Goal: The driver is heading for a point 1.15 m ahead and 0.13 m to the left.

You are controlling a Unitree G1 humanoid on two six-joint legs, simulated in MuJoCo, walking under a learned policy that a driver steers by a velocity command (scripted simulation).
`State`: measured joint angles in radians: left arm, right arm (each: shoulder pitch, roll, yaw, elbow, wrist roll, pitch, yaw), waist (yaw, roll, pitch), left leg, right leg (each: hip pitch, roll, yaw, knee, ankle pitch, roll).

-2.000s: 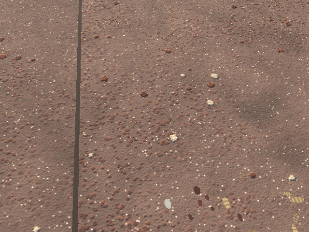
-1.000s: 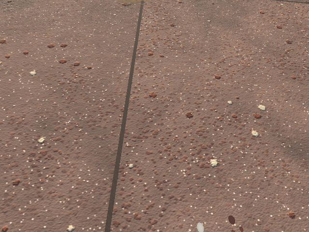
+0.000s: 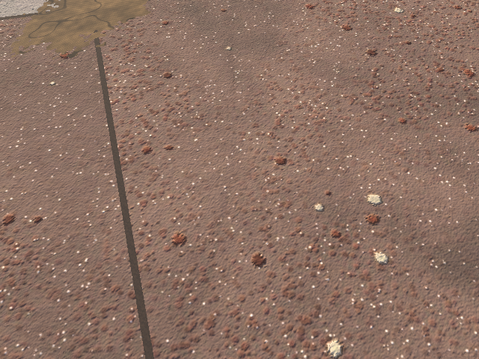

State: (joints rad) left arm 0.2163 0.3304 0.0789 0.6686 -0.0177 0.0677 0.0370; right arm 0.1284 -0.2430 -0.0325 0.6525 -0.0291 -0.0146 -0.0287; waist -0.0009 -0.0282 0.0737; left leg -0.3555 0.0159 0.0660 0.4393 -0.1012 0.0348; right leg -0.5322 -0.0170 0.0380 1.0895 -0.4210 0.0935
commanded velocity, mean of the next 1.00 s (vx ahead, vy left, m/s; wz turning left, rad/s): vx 0.16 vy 0.00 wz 0.17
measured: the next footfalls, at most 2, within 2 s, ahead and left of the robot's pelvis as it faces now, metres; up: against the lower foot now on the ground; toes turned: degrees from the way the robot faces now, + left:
right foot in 0.20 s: +0.04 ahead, -0.14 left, +0.00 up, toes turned -8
left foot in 0.68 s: +0.01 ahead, +0.09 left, +0.00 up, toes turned +9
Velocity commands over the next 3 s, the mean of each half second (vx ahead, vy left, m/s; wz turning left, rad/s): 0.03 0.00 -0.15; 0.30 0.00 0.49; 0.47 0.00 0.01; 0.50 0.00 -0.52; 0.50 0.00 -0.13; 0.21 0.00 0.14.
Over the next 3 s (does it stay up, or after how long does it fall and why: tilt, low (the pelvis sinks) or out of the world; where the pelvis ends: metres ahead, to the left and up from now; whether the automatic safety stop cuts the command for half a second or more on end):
stays up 1.11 0.07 0.00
